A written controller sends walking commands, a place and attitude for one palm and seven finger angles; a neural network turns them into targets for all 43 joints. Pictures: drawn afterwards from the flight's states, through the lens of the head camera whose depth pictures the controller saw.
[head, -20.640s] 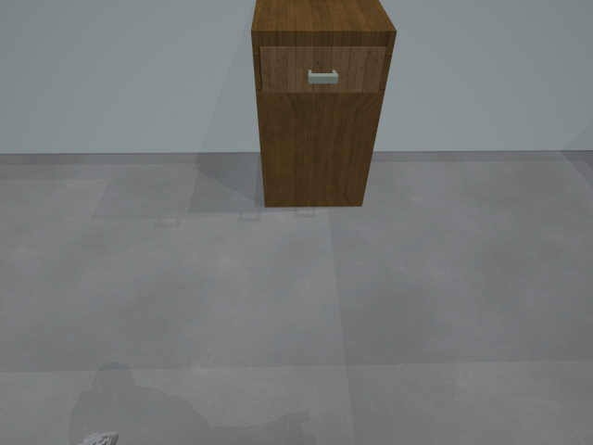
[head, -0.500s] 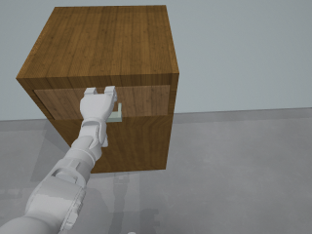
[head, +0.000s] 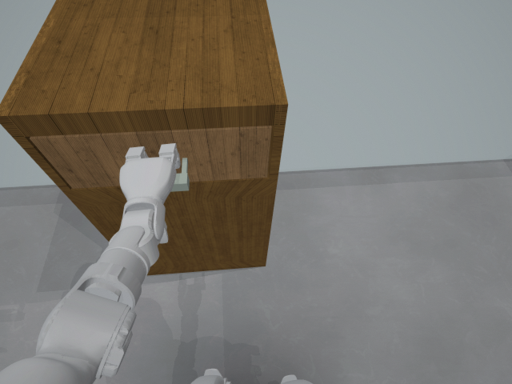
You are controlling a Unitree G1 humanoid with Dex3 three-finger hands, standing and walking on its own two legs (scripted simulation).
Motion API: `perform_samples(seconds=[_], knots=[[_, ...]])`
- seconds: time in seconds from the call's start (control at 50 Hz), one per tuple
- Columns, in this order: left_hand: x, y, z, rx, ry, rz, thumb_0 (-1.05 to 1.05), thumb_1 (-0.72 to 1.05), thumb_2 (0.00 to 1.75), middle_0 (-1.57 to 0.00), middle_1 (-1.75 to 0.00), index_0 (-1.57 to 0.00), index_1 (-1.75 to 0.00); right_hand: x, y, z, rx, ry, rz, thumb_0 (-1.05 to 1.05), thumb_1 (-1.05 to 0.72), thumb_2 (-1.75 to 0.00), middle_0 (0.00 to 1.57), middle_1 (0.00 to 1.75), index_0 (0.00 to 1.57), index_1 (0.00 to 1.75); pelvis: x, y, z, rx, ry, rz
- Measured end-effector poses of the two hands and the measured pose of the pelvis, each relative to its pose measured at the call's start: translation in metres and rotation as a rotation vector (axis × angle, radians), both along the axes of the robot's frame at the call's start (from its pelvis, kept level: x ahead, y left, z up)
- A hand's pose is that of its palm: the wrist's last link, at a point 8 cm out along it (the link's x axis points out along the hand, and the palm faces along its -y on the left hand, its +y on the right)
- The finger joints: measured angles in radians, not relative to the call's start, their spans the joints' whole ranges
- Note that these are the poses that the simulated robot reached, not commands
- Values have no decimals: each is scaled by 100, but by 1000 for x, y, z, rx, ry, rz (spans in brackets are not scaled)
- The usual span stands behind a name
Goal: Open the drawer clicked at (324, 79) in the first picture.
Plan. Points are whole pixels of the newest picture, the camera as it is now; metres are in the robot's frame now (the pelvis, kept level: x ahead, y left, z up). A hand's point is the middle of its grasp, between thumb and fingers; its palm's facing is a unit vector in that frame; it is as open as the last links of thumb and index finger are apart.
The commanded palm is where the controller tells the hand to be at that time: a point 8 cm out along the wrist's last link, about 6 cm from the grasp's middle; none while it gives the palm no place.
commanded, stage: lower the fingers behind the handle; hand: left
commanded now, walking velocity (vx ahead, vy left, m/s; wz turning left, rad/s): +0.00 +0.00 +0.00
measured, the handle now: (162, 173) +0.51 +0.17 -0.04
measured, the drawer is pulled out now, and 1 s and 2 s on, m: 0.00 0.00 0.00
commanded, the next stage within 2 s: lift the fingers back up to retry in 1.00 s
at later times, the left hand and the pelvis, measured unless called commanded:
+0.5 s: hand (161, 198) +0.45 +0.16 -0.03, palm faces -0.01 +0.00 -1.00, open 13.8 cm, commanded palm +0.43 +0.15 +0.01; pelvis -0.01 +0.00 -0.02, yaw +1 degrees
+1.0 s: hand (161, 198) +0.45 +0.16 -0.03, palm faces +0.01 +0.00 -1.00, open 13.8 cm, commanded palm +0.42 +0.14 +0.00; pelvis -0.03 +0.01 -0.03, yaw +0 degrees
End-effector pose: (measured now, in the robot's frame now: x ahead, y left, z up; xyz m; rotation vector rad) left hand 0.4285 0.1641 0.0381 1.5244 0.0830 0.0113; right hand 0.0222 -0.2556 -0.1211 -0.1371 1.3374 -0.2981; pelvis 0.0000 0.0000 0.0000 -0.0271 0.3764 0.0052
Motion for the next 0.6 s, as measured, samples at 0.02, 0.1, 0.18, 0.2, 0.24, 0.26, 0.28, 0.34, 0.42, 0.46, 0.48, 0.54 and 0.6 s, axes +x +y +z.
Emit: perform_samples(seconds=[0.02, 0.1, 0.18, 0.2, 0.24, 0.26, 0.28, 0.34, 0.42, 0.46, 0.48, 0.54, 0.6], knots=[[0, 0, -1, 0, 0, -4, 0, -49, 30, -32, -120, -32, -120, 0, 0, 0, -1, -1, 0, 0, -90, -90, 20, 30, 20, 30, 0, 0, -1, -1, 2, 1], [-2, 0, -6, -1, -12, -15, 0, -49, 30, -32, -120, -32, -120, 1, 0, -2, -6, -5, 5, 0, -90, -90, 20, 30, 20, 30, -1, 1, -3, -3, 10, 2], [-2, -1, -11, 9, -17, -13, 0, -49, 30, -32, -120, -32, -120, 4, 0, -5, -8, -12, 14, 0, -90, -90, 20, 30, 20, 30, -3, 2, -7, -5, 18, 5], [-2, -1, -13, 9, -18, -11, 0, -49, 30, -32, -120, -32, -120, 5, 0, -6, -8, -14, 16, 0, -90, -90, 20, 30, 20, 30, -4, 2, -8, -5, 21, 6], [-2, -1, -13, 11, -27, -6, 0, -49, 30, -32, -120, -32, -121, 6, 0, -8, -9, -17, 20, 0, -90, -90, 20, 30, 20, 30, -5, 2, -9, -6, 26, 7], [-2, -1, -14, 15, -30, -6, 0, -49, 30, -32, -120, -32, -121, 7, 0, -8, -9, -18, 22, 0, -90, -90, 20, 30, 20, 30, -6, 2, -10, -7, 28, 8], [-1, -2, -14, 18, -33, -4, 0, -49, 30, -32, -120, -32, -122, 7, 1, -9, -8, -19, 24, 0, -90, -90, 20, 30, 20, 30, -6, 2, -11, -7, 29, 9], [-2, -3, -14, 30, -40, 2, 0, -49, 30, -32, -120, -32, -122, 7, 2, -12, -3, -17, 32, 0, -90, -90, 20, 30, 20, 30, -8, 3, -13, -9, 33, 13], [-1, -4, -15, 36, -40, 16, 0, -49, 30, -33, -121, -32, -124, 6, 4, -15, 1, -14, 42, 0, -90, -90, 20, 30, 20, 30, -11, 3, -16, -10, 37, 18], [-1, -4, -15, 41, -40, 18, 0, -49, 30, -33, -121, -31, -125, 5, 5, -16, 1, -15, 43, 0, -90, -90, 20, 30, 20, 30, -12, 2, -17, -11, 41, 19], [-1, -4, -15, 43, -40, 19, 0, -49, 30, -33, -121, -31, -125, 4, 5, -17, 1, -15, 44, 0, -90, -90, 20, 30, 20, 30, -13, 2, -18, -11, 41, 19], [-1, -5, -16, 45, -39, 19, 0, -49, 30, -32, -121, -31, -126, 1, 5, -18, 0, -16, 44, 0, -90, -90, 20, 30, 20, 30, -16, 2, -20, -12, 43, 19], [-1, -4, -16, 46, -42, 19, 0, -49, 30, -32, -122, -30, -127, -3, 5, -19, -5, -17, 47, 0, -90, -90, 20, 30, 20, 30, -19, 2, -22, -14, 46, 20]])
